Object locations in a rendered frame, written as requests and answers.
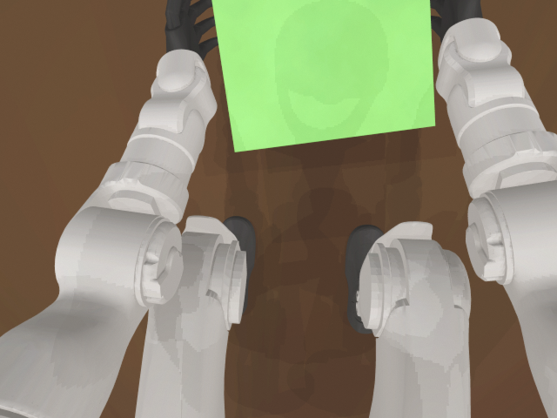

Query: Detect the robot right forearm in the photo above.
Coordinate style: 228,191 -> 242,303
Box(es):
436,17 -> 557,199

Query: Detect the left robot upper arm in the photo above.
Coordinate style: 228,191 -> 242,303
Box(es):
0,206 -> 184,418

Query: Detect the robot left shin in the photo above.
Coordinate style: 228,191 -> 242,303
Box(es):
182,215 -> 241,251

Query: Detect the robot shin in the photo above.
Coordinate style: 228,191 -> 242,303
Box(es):
356,221 -> 471,322
182,215 -> 241,251

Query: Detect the carton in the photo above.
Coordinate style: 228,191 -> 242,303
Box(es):
212,0 -> 435,152

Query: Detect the left robot hand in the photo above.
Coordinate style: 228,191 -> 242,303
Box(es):
164,0 -> 218,61

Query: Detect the robot left forearm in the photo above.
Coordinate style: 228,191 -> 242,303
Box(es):
55,50 -> 217,283

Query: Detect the right robot hand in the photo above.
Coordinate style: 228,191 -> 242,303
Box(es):
430,0 -> 483,43

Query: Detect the robot right shin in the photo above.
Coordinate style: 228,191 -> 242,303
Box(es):
356,221 -> 471,322

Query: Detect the right robot upper arm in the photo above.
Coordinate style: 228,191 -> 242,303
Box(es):
466,180 -> 557,418

